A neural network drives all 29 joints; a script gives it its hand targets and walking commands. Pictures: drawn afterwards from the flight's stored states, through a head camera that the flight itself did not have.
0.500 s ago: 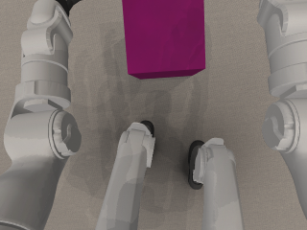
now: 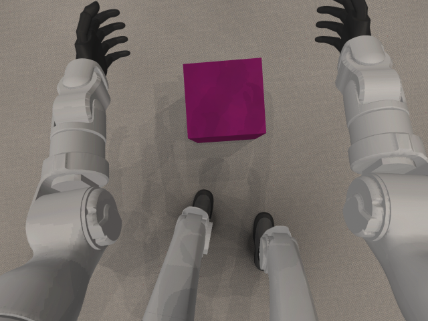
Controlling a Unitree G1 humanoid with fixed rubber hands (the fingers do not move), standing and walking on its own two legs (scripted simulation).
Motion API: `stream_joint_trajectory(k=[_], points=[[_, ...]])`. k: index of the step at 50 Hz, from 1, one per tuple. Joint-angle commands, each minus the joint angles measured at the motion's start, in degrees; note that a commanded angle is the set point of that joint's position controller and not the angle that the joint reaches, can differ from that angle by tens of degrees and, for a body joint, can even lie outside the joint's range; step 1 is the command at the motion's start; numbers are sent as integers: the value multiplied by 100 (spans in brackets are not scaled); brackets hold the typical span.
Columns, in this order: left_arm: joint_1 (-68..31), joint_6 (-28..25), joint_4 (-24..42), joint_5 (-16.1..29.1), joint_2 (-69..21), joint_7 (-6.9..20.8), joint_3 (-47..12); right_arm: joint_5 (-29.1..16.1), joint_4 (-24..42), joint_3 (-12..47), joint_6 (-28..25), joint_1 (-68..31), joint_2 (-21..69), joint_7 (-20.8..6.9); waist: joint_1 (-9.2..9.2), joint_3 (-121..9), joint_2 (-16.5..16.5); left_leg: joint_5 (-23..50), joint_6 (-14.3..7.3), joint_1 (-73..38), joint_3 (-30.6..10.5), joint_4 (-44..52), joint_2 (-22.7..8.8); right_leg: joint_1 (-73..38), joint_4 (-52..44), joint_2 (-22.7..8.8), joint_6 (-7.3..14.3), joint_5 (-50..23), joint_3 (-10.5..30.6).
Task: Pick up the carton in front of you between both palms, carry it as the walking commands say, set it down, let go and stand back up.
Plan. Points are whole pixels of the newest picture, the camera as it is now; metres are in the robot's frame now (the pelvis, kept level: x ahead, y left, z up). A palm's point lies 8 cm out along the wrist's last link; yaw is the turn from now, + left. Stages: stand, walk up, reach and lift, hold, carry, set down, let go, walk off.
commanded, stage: let go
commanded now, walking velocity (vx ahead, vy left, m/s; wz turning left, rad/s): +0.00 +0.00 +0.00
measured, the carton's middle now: (224, 107) +0.52 +0.09 -0.52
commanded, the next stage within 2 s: stand in 1.36 s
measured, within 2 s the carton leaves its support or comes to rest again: neither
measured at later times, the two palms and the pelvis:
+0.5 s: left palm (37, 166) +0.32 +0.28 +0.01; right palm (419, 166) +0.39 -0.15 +0.00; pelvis +0.05 +0.01 +0.10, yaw +2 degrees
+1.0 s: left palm (38, 263) +0.24 +0.22 +0.07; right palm out of the picture +0.27 -0.25 +0.07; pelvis +0.10 -0.02 +0.13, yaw +3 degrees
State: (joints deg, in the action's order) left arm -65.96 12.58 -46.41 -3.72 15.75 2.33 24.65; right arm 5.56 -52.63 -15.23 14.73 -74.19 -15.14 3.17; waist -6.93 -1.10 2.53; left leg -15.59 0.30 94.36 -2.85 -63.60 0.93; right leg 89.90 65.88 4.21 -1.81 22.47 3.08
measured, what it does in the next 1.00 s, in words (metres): rises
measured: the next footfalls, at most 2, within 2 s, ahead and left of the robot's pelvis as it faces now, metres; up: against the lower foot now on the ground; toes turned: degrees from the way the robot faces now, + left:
none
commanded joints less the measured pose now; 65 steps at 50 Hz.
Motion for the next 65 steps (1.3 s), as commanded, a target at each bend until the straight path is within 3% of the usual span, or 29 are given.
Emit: stream_joint_trajectory(k=[1, 5, 10, 20, 27, 33, 42, 59, 61, 65], points=[[-310, -165, 787, -250, 685, 178, -29, 257, 967, -187, -114, -340, -96, 152, -175, -6291, 108, 2941, 155, -5021, 609, 447, 182, -2829, -907, 268, -174, -1995, -442], [698, -264, 1336, -402, 728, 388, -304, 283, 1907, -81, -205, 756, 313, 366, -170, -6216, -69, 3257, 74, -5877, 506, 833, 170, -3245, -1342, 268, -196, -2212, -425], [1919, -437, 1679, -232, 631, 521, -677, 143, 2580, 174, -425, 1906, 427, 400, -96, -5490, -262, 3294, 42, -6967, 262, 1302, 79, -3110, -1925, 200, -169, -1655, -444], [4282, -938, 1840, 136, 146, 475, -1271, 120, 2287, 295, -1029, 4468, 439, 35, 200, -3810, -459, 2926, 113, -8149, -74, 2178, -99, -3506, -2797, 65, -12, -920, -384], [5851, -1240, 2257, 328, 76, 307, -1669, -109, 2448, 549, -1391, 5934, 305, -140, 270, -2919, -534, 2722, 150, -8529, -56, 2709, -57, -4802, -3332, 4, 88, -1058, -304], [7043, -1339, 2671, 433, 62, 218, -1938, -258, 2734, 806, -1564, 6998, 171, -261, 351, -1926, -360, 2139, 175, -8688, 130, 3249, 73, -6219, -3853, -119, 106, -1214, -244], [7689, -1128, 2759, 441, 217, 203, -2096, -452, 3017, 1073, -1393, 8184, 4, -444, 601, -501, 95, 1647, 62, -9198, 280, 3860, 228, -7280, -4531, -307, 64, -1742, -123], [7758, -640, 2676, 250, 260, 173, -1981, -524, 3320, 1178, -897, 8445, -146, -640, 608, 154, -87, 1725, 37, -9477, 279, 3923, 291, -7943, -4535, -332, -19, -2584, -24], [7732, -300, 2931, 183, 421, -44, -2033, -605, 3075, 1212, -1100, 8724, -154, -468, 662, -138, -21, 1711, 46, -9279, 284, 3714, 437, -8151, -4242, -353, -20, -3294, -15], [7739, -194, 2963, 265, 332, -137, -2109, -613, 3126, 1255, -1098, 8597, -188, -434, 649, -67, -32, 1752, 59, -9206, 243, 3711, 414, -8001, -4235, -309, 1, -3023, -84]])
